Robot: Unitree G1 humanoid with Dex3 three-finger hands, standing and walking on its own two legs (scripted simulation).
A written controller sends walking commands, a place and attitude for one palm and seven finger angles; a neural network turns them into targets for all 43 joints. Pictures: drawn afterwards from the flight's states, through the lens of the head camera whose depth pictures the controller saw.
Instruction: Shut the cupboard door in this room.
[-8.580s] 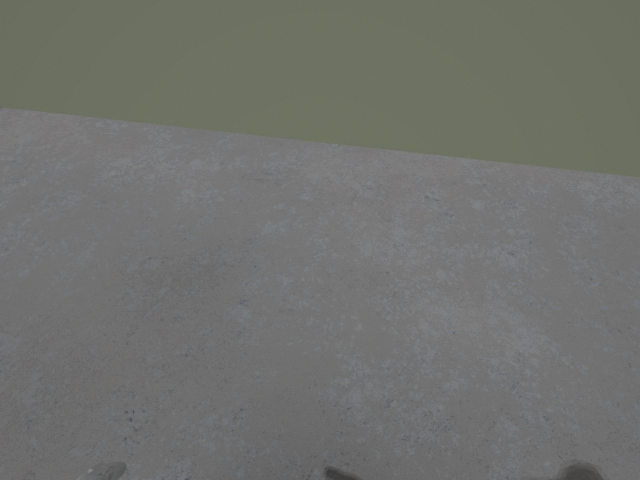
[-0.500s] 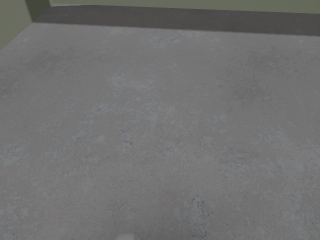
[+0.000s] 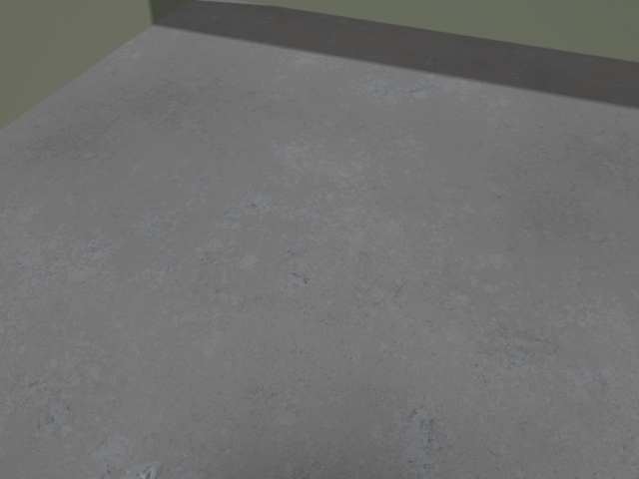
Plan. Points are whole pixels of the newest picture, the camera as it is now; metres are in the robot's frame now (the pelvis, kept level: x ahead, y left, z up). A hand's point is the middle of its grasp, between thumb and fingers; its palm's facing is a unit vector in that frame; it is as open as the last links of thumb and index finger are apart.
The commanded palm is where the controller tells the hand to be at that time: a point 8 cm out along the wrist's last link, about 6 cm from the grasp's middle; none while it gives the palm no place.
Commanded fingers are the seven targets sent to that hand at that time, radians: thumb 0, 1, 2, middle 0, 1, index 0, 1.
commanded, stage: turn or walk to find it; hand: left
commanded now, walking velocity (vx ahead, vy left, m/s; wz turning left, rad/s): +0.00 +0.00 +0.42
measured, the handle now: out of the picture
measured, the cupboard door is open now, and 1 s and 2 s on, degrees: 79 79 79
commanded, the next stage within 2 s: stand and wait in 1.64 s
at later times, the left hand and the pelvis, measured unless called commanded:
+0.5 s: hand out of the picture -0.05 +0.18 -0.17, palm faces +0.28 -0.93 -0.24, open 7.4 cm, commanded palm none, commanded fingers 0.00 0.90 0.90 -0.20 -0.30 -0.20 -0.30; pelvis -0.04 -0.02 -0.01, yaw +15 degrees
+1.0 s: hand out of the picture -0.05 +0.21 -0.16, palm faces +0.44 -0.86 -0.26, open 7.4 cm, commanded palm none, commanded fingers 0.00 0.90 0.90 -0.20 -0.30 -0.20 -0.30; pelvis -0.06 -0.02 -0.01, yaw +26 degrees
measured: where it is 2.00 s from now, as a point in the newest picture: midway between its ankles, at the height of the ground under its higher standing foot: outside the picture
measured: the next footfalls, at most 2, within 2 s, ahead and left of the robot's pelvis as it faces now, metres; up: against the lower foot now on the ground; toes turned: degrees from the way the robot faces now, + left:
right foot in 0.10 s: +0.04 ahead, -0.14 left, +0.00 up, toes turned +0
left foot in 0.54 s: -0.05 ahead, +0.11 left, +0.00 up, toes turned +20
